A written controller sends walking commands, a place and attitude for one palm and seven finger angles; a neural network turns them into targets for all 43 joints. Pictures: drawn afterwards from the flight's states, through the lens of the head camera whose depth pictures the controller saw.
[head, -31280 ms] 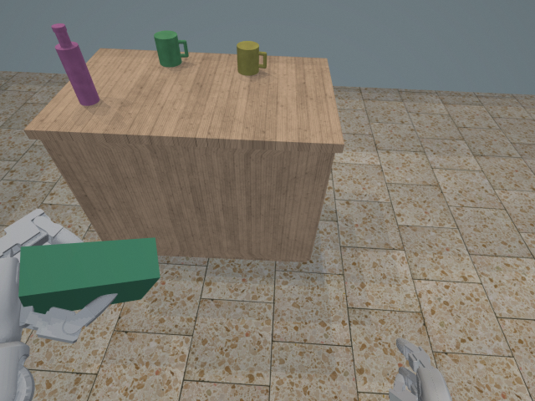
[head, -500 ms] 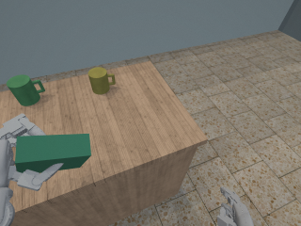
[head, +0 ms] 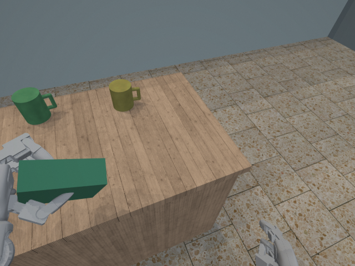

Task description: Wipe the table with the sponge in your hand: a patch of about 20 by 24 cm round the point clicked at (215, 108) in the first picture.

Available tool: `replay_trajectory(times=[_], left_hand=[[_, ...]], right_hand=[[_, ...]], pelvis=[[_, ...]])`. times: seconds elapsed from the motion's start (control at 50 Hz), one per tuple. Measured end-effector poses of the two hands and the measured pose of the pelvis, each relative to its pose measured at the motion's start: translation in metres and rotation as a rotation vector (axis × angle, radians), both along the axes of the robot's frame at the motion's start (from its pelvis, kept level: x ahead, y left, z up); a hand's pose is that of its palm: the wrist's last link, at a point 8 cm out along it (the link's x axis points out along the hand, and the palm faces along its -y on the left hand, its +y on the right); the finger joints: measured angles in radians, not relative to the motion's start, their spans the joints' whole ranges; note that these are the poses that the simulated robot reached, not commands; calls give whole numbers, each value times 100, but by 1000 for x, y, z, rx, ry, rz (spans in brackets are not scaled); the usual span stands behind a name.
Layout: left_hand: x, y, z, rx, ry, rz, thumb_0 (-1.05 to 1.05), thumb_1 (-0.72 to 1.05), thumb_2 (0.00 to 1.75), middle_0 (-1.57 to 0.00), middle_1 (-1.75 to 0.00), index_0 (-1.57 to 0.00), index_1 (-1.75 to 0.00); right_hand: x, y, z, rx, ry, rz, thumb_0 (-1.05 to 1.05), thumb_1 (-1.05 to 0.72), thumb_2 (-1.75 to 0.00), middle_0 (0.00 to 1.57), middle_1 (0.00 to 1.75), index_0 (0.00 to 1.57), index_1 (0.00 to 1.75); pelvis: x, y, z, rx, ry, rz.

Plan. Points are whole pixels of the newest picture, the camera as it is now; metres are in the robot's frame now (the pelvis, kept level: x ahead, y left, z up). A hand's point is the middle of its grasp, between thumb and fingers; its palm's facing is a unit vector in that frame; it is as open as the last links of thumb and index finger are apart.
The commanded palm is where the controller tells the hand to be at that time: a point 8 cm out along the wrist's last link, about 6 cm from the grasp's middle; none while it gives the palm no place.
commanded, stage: come to a stop and stand still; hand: left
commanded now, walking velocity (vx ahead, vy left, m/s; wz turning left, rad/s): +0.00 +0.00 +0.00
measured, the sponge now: (74, 181) +0.23 +0.21 +0.12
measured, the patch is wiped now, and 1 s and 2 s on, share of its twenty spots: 0.00 0.00 0.00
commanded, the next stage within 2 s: look again from close up in 0.14 s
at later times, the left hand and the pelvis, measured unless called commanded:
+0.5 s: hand (43, 180) +0.22 +0.25 +0.15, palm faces +0.36 -0.84 -0.40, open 8.9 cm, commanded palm +0.16 +0.28 +0.17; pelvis +0.00 +0.00 +0.00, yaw +1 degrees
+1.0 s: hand (51, 199) +0.19 +0.23 +0.14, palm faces +0.30 -0.72 -0.63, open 8.9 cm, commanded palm +0.16 +0.26 +0.18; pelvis -0.02 -0.03 -0.01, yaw +1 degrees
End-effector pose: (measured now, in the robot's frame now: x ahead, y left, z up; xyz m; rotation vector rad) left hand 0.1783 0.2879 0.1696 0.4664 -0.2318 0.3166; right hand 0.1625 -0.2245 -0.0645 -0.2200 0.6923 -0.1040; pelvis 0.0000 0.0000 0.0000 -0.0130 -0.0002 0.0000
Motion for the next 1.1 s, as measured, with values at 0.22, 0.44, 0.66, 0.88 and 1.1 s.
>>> replay_trajectory(times=[0.22, 0.44, 0.66, 0.88, 1.1], left_hand=[[-1, 3, 0, -18, -17, 16, -1, -43, 109, -86, -145, -86, -145], [0, 0, 0, -6, 11, 15, -1, -42, 109, -86, -145, -86, -145], [6, -7, 17, 106, -26, -17, -1, -43, 109, -86, -145, -86, -144], [8, -10, 9, 128, 251, 39, -1, -42, 109, -85, -146, -86, -145], [-30, -20, 20, 290, 66, 208, -1, -43, 109, -86, -145, -86, -144]], right_hand=[[11, 13, -1, -1, 6, 46, 2, -91, -90, 20, 30, 20, 30], [6, 6, -4, 10, 18, 23, 2, -91, -90, 20, 30, 20, 30], [-2, -6, -7, -38, 37, 52, 2, -91, -90, 20, 30, 20, 30], [11, -24, -19, 36, -14, 67, 2, -91, -90, 20, 30, 20, 30], [23, -34, -27, -18, 4, 145, 2, -91, -90, 20, 30, 20, 30]], pelvis=[[0, 4, 0, 0, -4, 12], [0, 1, 0, 0, 0, 10], [-4, -9, -2, 0, -6, 33], [-12, -17, -8, 20, -21, 1], [-21, -47, -17, 23, -15, 54]])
